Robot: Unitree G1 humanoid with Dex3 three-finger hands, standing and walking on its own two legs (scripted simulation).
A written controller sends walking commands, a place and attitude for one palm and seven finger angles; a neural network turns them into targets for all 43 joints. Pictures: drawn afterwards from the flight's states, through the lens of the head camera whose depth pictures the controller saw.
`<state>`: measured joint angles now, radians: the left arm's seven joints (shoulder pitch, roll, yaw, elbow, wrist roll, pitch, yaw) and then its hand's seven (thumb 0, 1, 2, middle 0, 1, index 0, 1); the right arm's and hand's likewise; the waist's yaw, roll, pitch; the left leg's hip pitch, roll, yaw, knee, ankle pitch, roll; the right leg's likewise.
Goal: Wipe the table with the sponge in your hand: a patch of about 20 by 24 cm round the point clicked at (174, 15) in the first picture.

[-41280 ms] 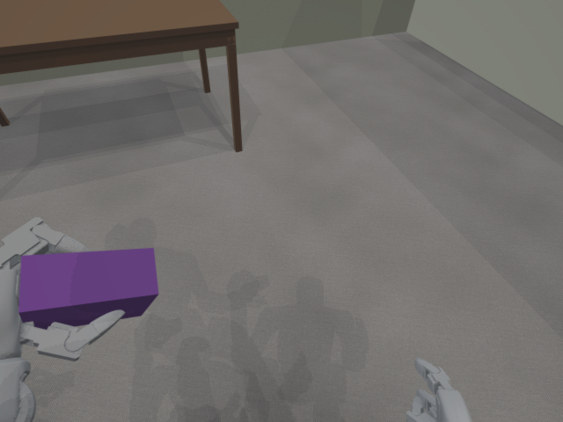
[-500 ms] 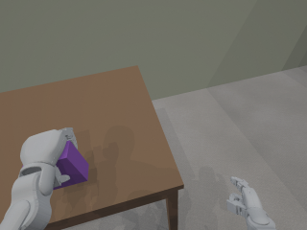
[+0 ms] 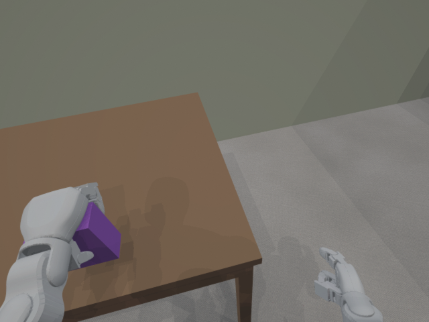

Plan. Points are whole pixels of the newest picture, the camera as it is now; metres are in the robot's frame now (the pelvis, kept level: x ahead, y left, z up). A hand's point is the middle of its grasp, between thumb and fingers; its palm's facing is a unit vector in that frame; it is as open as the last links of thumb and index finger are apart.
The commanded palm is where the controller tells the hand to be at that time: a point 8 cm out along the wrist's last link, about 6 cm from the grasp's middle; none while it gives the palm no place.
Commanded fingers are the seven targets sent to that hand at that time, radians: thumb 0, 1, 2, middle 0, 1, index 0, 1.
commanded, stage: bring the sponge back beside the body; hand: left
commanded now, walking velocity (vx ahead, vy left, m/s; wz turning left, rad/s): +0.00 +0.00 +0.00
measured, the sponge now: (83, 243) +0.20 +0.28 +0.07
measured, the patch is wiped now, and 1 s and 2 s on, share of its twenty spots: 1.00 1.00 1.00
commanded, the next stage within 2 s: step back with the hand held close in 1.04 s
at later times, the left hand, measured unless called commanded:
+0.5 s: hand (66, 240) +0.19 +0.29 +0.11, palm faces +0.07 -0.10 -0.99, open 9.4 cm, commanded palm +0.15 +0.28 +0.18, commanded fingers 0.00 0.10 1.30 -1.20 -1.60 -1.20 -1.60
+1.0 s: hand (71, 242) +0.18 +0.28 +0.11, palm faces +0.05 -0.11 -0.99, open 9.4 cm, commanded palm +0.15 +0.28 +0.18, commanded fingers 0.00 0.10 1.30 -1.20 -1.60 -1.20 -1.60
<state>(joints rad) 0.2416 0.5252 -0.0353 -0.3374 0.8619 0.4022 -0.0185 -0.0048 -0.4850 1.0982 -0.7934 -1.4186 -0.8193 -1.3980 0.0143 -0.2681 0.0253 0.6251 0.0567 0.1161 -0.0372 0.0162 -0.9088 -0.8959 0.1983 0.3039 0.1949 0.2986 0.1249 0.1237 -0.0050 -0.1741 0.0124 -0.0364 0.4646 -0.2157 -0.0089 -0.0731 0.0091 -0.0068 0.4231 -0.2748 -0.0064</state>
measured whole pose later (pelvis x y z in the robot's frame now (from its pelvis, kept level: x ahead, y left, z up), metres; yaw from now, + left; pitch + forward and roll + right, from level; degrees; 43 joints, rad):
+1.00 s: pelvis +0.00 +0.00 +0.00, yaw +0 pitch -4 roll -1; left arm 0.36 0.53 -0.01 -0.41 0.84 0.39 -0.03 0.00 -0.48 1.10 -0.79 -1.42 -0.82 -1.40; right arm 0.03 -0.27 0.02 0.62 0.05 0.10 -0.05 0.02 -0.91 -0.90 0.20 0.30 0.20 0.30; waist 0.13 0.13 0.00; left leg -0.18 0.01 -0.04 0.47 -0.22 -0.01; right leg -0.07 0.01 -0.01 0.43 -0.28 -0.01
